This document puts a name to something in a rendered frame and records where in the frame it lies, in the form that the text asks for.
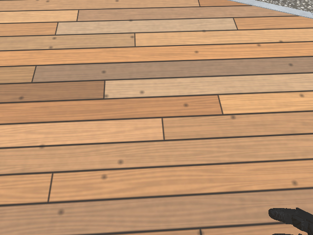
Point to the right robot hand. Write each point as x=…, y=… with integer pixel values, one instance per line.
x=297, y=217

